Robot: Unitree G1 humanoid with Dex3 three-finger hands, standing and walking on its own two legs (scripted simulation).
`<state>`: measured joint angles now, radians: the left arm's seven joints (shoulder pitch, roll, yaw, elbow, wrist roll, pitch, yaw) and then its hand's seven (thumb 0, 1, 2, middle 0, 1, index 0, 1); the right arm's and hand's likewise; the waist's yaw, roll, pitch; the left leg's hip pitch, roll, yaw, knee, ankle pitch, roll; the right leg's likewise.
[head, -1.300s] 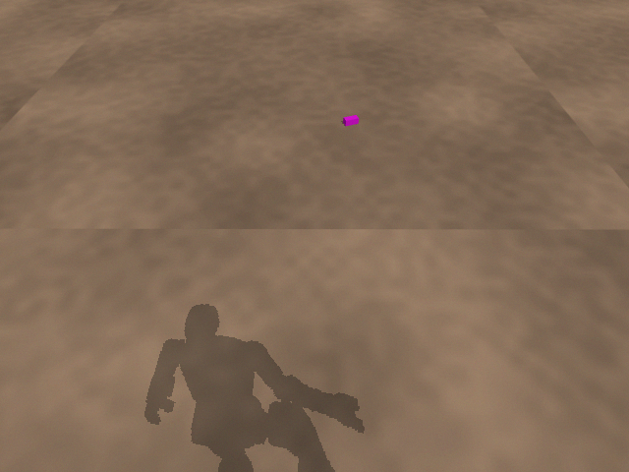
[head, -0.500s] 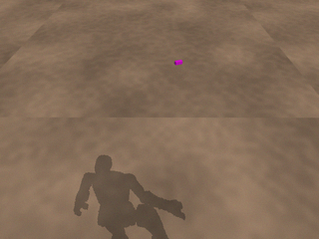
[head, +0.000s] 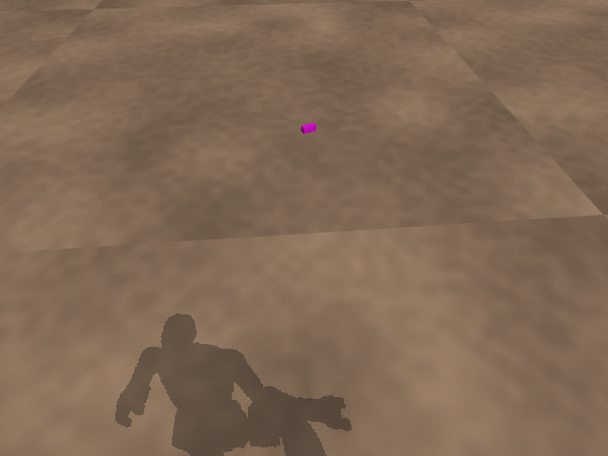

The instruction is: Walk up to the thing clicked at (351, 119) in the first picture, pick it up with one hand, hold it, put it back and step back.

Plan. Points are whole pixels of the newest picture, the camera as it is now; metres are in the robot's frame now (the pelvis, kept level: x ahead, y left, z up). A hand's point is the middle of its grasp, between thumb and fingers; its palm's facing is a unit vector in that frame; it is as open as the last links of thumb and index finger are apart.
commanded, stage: walk up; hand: left
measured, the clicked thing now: (308, 128) +2.07 +0.01 -0.76
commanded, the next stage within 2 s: none
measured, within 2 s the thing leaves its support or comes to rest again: neither
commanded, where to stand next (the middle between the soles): +1.68 -0.16 m, yaw -6 degrees
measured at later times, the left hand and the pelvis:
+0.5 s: hand (188, 408) +0.24 +0.20 -0.15, palm faces -0.04 -0.94 -0.35, open 7.4 cm; pelvis +0.21 -0.08 +0.00, yaw -4 degrees
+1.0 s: hand (238, 215) +0.66 +0.17 -0.13, palm faces -0.17 -0.89 -0.43, open 7.4 cm; pelvis +0.51 -0.11 -0.03, yaw -6 degrees
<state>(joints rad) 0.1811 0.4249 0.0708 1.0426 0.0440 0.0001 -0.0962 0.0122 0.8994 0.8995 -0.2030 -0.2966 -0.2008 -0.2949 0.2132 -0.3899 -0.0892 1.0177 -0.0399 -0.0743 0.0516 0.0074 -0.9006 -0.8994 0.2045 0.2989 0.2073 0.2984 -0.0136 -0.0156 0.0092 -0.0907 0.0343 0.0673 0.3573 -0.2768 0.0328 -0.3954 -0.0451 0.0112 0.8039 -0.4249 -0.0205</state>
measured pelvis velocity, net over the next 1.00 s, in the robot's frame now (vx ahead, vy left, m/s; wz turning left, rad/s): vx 0.51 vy -0.11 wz -0.11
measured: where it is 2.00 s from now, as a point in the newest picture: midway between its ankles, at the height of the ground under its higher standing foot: (341, 266)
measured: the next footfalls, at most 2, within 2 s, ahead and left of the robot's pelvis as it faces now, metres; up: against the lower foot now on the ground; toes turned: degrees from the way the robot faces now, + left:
right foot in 0.14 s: +0.17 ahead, -0.20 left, +0.00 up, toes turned -8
left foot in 0.60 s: +0.46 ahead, +0.07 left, +0.00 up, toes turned +3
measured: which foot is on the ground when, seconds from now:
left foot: down 0.00-0.14, up 0.16-0.58, down 0.60-1.00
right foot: up 0.00-0.12, down 0.14-0.62, up 0.64-0.98, down 1.00-1.00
